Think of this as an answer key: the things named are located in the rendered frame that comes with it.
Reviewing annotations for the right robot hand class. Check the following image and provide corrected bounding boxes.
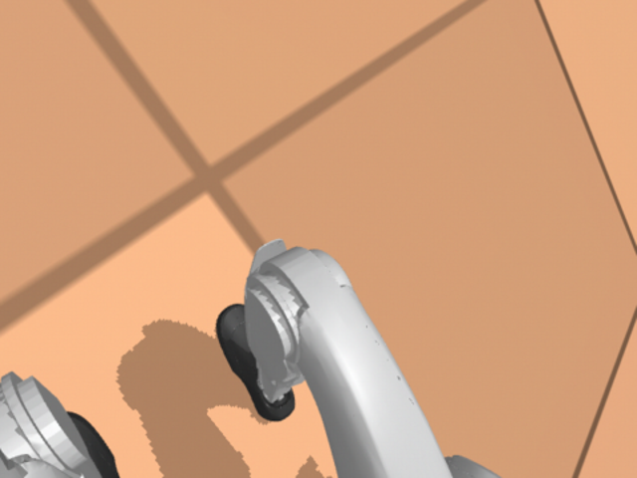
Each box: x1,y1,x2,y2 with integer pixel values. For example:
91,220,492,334
444,455,502,478

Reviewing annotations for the left robot foot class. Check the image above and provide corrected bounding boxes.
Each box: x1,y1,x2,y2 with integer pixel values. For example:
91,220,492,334
67,411,119,478

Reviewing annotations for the right robot foot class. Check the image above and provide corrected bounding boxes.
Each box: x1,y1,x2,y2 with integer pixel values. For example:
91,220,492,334
216,304,295,421

